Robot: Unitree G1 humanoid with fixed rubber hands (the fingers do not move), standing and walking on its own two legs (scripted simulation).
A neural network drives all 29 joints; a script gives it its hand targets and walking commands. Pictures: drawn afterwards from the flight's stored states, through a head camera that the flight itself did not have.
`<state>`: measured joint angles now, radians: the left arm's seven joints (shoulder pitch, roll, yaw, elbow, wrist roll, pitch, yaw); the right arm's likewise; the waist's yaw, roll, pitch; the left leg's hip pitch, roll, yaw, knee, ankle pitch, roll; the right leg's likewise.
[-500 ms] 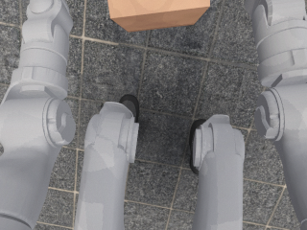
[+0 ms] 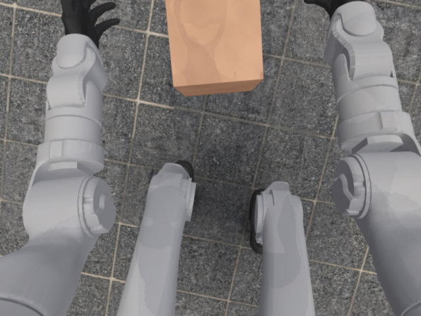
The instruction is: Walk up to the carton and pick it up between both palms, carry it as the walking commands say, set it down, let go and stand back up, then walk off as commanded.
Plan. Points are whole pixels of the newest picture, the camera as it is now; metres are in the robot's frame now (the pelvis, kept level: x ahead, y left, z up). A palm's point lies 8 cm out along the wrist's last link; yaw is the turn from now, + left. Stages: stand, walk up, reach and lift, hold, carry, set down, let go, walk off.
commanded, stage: set down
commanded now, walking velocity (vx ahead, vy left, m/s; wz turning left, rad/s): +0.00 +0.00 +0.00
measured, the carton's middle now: (214, 40) +0.59 +0.09 -0.40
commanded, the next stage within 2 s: let go in 0.64 s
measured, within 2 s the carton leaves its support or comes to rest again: neither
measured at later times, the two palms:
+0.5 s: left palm out of the picture +0.48 +0.27 +0.04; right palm out of the picture +0.57 -0.11 +0.05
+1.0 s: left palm out of the picture +0.39 +0.28 +0.10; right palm out of the picture +0.45 -0.13 +0.10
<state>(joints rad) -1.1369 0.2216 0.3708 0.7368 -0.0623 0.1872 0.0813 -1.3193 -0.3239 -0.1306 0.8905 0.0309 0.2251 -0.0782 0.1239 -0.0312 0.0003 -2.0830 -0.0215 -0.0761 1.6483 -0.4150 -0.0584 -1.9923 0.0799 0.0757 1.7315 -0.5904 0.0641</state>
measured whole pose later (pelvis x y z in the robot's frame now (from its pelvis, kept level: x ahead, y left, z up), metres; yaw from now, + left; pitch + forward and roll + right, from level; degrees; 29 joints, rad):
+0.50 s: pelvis +0.02 +0.01 +0.14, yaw +0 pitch +45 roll -2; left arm -1.02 0.15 0.42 0.68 0.04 0.18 0.04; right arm -1.21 -0.29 -0.22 0.89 -0.05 0.21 0.00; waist 0.13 -0.04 -0.04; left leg -1.62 0.00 -0.06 1.09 -0.26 -0.03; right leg -1.55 0.05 0.09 1.15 -0.40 0.06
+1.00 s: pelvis +0.05 +0.02 +0.21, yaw +1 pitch +35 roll -2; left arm -0.45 0.20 0.24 0.49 0.07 0.14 -0.11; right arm -0.55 -0.09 -0.21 0.53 -0.13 0.15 -0.09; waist 0.08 0.00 -0.03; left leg -1.19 -0.01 -0.06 0.79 -0.20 -0.01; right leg -1.10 0.02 0.09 0.82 -0.32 0.06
